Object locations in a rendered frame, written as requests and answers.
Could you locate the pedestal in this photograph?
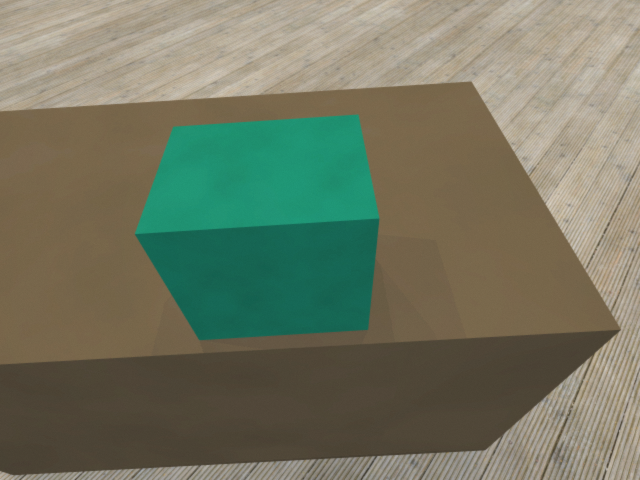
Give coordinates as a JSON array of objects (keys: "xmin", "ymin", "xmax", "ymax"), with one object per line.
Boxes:
[{"xmin": 0, "ymin": 81, "xmax": 621, "ymax": 475}]

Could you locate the carton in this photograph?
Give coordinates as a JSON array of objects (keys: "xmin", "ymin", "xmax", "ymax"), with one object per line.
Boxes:
[{"xmin": 135, "ymin": 115, "xmax": 379, "ymax": 340}]

